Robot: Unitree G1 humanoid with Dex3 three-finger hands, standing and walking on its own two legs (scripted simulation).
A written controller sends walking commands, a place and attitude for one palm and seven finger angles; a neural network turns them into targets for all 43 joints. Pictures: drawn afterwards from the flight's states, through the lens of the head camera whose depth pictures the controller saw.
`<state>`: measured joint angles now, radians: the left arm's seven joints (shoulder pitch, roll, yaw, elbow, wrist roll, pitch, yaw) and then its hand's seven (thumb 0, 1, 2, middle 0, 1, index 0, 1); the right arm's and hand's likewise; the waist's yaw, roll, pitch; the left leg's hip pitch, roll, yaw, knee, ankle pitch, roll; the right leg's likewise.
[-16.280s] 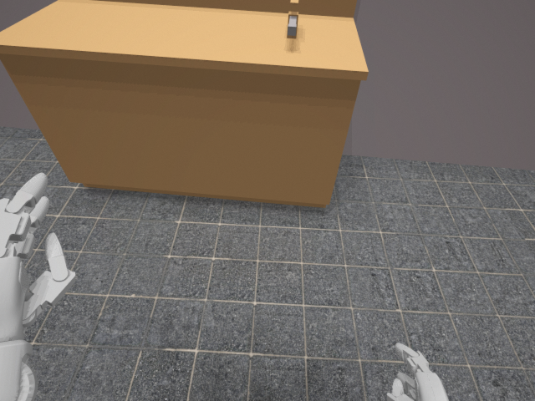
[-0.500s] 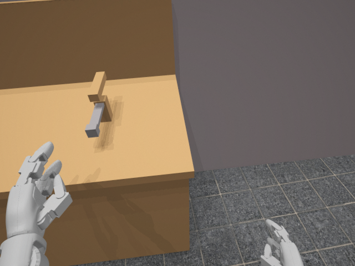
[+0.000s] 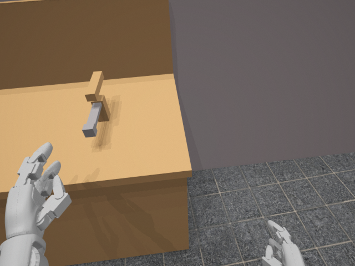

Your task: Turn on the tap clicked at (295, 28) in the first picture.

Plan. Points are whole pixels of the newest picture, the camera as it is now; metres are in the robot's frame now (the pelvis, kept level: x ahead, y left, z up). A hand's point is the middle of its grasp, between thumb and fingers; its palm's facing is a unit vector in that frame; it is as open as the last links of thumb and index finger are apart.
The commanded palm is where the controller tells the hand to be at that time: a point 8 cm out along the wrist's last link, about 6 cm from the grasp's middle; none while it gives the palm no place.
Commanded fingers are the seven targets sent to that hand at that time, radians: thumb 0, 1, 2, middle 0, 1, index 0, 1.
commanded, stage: reach beside the lever's end, fingers flat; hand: left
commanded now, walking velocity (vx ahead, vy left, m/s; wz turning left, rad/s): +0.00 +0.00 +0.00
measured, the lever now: (89, 130) +0.41 +0.30 +0.10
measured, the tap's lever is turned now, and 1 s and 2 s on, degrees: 0 0 0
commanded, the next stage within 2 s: none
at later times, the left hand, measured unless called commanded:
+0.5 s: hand (68, 177) +0.23 +0.26 +0.13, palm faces +0.45 -0.89 -0.10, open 7.4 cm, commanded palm +0.19 +0.30 +0.14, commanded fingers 0.00 0.90 0.90 -0.19 -0.28 -0.19 -0.28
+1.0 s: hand (63, 163) +0.28 +0.30 +0.12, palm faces +0.49 -0.87 -0.08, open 7.6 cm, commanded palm +0.24 +0.34 +0.12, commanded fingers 0.00 0.90 0.90 -0.17 -0.21 -0.17 -0.21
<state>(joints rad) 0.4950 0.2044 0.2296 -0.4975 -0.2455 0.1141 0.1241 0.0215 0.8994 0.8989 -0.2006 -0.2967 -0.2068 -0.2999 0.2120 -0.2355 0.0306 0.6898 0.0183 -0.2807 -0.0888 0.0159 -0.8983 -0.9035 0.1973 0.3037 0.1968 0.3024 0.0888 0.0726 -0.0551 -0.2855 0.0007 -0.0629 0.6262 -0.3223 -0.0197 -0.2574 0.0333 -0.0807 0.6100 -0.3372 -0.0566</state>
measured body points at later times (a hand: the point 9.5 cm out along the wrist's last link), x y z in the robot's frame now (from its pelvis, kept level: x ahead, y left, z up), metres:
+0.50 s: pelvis +0.01 +0.01 +0.00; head -0.01 -0.01 +0.45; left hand +0.20 +0.30 +0.14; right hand +0.19 -0.21 -0.08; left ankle +0.01 +0.14 -0.73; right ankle +0.00 -0.08 -0.73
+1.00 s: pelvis +0.00 +0.02 +0.00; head +0.00 +0.00 +0.45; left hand +0.24 +0.34 +0.13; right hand +0.17 -0.22 -0.09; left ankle +0.01 +0.14 -0.73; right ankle +0.00 -0.08 -0.73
